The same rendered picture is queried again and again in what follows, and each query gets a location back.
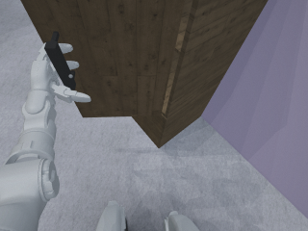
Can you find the left robot upper arm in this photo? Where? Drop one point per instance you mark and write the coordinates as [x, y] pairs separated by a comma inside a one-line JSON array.
[[25, 189]]

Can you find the robot left hand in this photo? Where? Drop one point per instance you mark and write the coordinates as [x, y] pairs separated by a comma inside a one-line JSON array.
[[42, 75]]

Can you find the robot thigh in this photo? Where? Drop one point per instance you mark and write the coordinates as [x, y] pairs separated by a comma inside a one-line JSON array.
[[178, 222], [112, 219]]

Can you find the robot left thigh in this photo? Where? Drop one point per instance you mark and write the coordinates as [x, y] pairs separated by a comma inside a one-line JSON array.
[[112, 219]]

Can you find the robot right thigh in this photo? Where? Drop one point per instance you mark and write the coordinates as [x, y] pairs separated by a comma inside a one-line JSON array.
[[178, 222]]

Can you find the robot left forearm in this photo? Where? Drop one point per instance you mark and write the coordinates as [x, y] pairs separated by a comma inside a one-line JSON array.
[[38, 134]]

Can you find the cupboard door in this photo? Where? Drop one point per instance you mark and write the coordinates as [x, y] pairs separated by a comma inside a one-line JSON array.
[[124, 49]]

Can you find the handle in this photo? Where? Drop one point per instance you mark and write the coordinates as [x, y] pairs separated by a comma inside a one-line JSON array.
[[56, 56]]

